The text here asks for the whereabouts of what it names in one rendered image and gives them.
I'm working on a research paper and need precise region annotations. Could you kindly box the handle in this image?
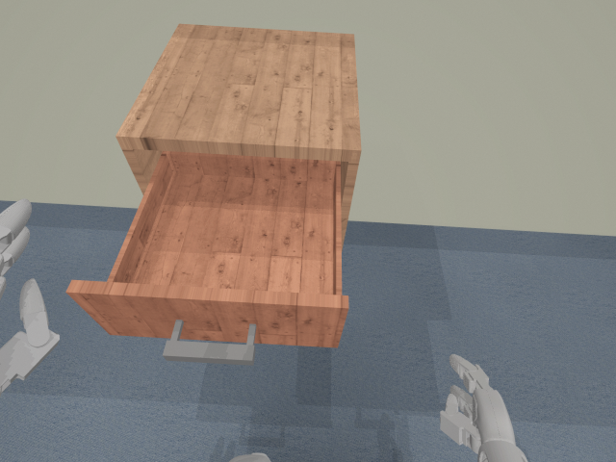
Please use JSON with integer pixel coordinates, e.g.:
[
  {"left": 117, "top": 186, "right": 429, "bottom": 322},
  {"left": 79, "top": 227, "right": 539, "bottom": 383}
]
[{"left": 163, "top": 320, "right": 256, "bottom": 366}]

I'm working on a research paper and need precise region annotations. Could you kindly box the left robot hand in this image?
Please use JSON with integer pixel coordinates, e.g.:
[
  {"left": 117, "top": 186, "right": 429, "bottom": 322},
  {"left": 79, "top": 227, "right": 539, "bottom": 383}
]
[{"left": 0, "top": 198, "right": 60, "bottom": 397}]

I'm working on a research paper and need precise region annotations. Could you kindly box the drawer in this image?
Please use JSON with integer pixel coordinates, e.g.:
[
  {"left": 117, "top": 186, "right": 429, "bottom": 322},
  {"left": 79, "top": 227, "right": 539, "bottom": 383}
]
[{"left": 66, "top": 151, "right": 348, "bottom": 348}]

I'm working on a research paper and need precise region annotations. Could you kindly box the cabinet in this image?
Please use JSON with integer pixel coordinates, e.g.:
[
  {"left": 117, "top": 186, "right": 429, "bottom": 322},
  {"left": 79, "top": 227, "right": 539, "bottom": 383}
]
[{"left": 115, "top": 24, "right": 361, "bottom": 250}]

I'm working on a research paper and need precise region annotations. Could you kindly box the right robot hand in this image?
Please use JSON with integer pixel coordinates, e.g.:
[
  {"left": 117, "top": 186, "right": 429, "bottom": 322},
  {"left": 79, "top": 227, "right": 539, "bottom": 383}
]
[{"left": 440, "top": 354, "right": 516, "bottom": 455}]

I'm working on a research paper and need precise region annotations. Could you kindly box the right robot forearm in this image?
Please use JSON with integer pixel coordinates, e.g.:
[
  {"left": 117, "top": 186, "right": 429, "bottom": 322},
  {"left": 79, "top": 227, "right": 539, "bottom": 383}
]
[{"left": 477, "top": 440, "right": 527, "bottom": 462}]

